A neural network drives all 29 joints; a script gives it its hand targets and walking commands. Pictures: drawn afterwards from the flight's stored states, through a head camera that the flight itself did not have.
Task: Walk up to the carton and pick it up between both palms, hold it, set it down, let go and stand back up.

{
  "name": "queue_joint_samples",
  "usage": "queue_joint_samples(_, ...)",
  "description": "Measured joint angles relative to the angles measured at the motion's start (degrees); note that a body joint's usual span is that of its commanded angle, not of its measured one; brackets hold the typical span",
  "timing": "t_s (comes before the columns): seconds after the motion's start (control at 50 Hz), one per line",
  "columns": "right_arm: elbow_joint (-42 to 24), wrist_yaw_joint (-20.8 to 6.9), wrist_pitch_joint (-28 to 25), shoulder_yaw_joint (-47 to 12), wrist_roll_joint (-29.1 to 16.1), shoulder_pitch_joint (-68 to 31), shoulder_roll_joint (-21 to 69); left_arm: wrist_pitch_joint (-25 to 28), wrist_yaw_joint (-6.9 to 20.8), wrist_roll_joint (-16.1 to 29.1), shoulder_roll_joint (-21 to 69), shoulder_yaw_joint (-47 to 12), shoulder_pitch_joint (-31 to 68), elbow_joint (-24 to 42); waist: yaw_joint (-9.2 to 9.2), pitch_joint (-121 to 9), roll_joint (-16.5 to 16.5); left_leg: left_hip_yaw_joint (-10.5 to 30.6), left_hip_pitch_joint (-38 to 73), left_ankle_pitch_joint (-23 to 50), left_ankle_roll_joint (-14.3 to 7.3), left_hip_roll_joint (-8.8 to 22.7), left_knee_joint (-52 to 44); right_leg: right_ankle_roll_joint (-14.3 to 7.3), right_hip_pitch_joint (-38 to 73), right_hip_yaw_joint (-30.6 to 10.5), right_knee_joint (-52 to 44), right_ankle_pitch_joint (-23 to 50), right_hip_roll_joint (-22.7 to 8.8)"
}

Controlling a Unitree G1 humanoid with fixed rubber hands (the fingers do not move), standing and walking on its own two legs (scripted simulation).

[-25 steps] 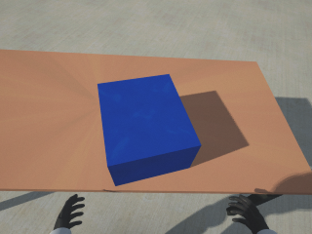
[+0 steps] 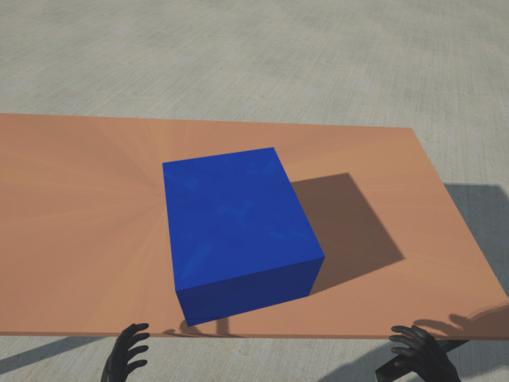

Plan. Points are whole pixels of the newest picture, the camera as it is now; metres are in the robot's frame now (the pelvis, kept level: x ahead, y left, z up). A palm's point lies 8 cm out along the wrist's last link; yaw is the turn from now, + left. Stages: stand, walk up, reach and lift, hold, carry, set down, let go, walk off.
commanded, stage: reach and lift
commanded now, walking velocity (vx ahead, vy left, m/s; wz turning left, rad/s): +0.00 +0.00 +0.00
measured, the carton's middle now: (234, 229) +0.42 +0.06 -0.06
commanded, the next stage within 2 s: none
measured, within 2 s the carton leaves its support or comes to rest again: neither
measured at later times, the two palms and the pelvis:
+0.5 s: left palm (127, 377) +0.14 +0.19 -0.03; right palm (455, 381) +0.15 -0.29 -0.04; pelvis -0.01 -0.01 -0.01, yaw -1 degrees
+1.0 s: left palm (125, 341) +0.18 +0.20 -0.01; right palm (441, 333) +0.21 -0.27 -0.01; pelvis -0.02 +0.00 +0.00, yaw -2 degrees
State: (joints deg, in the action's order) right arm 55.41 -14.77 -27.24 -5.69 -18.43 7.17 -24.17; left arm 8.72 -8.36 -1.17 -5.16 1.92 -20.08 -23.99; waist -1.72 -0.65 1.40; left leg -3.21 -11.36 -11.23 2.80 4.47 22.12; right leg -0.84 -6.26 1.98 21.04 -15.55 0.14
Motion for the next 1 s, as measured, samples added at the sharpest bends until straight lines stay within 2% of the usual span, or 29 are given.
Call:
queue_joint_samples(0.2,-2.51,-1.09,-3.95,-2.41,-3.76,2.14,-0.51,5.39,-0.97,1.59,0.63,-0.68,-0.44,0.32,-0.04,-0.56,0.12,-0.15,-2.10,-0.57,0.38,0.56,2.21,-0.54,-3.13,-0.32,4.07,-1.49,0.43)
queue_joint_samples(0.4,-4.05,-2.37,-7.13,-3.27,-7.45,2.93,-1.82,8.76,-2.09,2.68,1.81,-1.72,-1.91,3.10,-0.32,-2.43,-0.29,-0.33,-2.74,-1.16,0.66,0.70,3.39,-0.78,-4.12,-0.60,5.77,-2.29,0.51)
queue_joint_samples(0.56,-5.43,-2.96,-7.63,-5.31,-10.65,2.89,-3.46,10.25,-2.75,3.91,2.91,-2.28,-2.13,4.43,-1.00,-2.45,-0.03,-0.49,-3.00,-1.33,0.53,0.70,4.12,-0.76,-4.64,-0.82,6.87,-2.58,0.48)
queue_joint_samples(0.72,-6.98,-2.62,-6.22,-5.00,-11.53,1.30,-2.87,7.98,-3.76,3.58,2.70,-2.42,-0.83,6.48,-1.34,-1.42,0.68,-0.74,-4.10,-0.89,0.48,0.71,4.23,-0.80,-6.03,-1.14,7.32,-2.21,0.49)
queue_joint_samples(0.86,-9.78,-2.33,-3.95,-3.32,-10.53,-1.26,-2.59,5.69,-4.64,5.50,1.83,-2.59,1.02,8.99,-1.48,-1.81,0.64,-1.29,-5.13,-0.47,0.26,0.63,3.71,-0.54,-7.32,-1.70,6.86,-1.59,0.41)
queue_joint_samples(1.0,-10.59,-1.56,-0.03,-2.64,-10.71,-5.86,-3.88,-0.06,-4.36,4.34,2.90,-1.50,4.69,12.00,-1.84,-1.53,-0.06,-1.75,-3.72,0.49,0.06,0.55,1.47,-0.32,-5.77,-2.10,3.94,-0.06,0.43)
